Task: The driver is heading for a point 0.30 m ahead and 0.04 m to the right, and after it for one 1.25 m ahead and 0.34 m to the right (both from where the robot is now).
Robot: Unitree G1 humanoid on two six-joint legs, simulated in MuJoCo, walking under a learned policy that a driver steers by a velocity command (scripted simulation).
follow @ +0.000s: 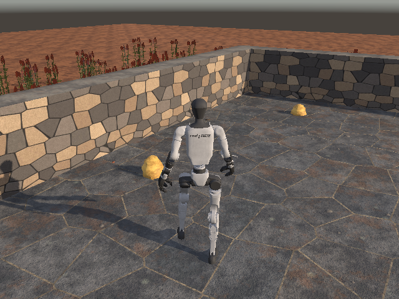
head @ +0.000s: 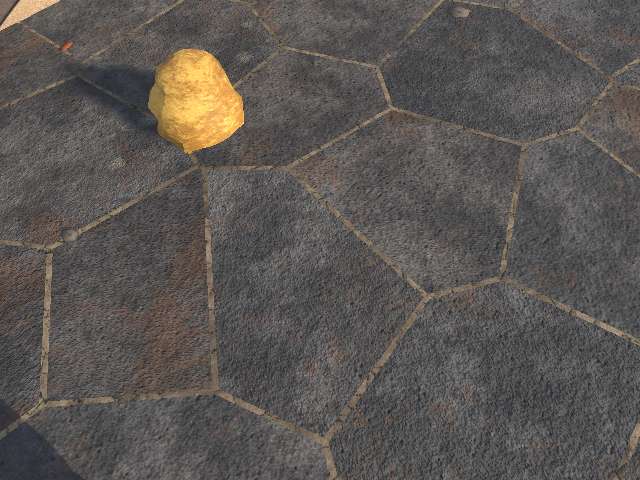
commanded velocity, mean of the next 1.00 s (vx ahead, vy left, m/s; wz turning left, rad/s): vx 0.17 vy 0.00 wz -0.22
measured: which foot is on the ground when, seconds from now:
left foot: up 0.00-0.12, down 0.14-0.68, up 0.70-1.00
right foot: down 0.00-0.14, up 0.16-0.64, down 0.66-1.00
